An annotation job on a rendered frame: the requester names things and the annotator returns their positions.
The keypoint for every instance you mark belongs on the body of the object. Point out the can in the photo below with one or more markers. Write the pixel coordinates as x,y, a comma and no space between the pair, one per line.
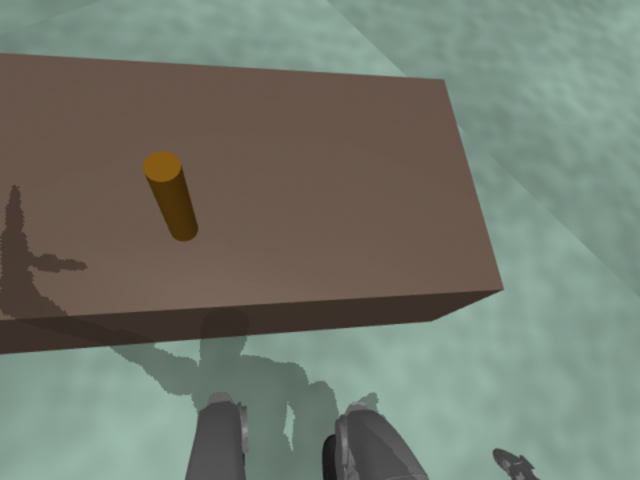
165,176

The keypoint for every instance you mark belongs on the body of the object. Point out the right robot hand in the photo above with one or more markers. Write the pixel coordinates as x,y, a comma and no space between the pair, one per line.
517,468

